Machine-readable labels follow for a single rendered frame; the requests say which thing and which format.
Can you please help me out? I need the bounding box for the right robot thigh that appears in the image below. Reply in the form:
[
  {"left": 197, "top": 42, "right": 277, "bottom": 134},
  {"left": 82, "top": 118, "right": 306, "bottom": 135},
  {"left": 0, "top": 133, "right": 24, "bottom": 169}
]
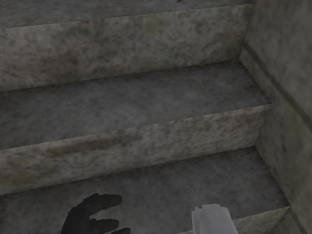
[{"left": 191, "top": 204, "right": 238, "bottom": 234}]

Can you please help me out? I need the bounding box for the robot left hand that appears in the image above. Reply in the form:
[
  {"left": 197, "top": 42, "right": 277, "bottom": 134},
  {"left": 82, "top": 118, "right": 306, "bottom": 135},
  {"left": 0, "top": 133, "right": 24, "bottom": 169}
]
[{"left": 58, "top": 193, "right": 131, "bottom": 234}]

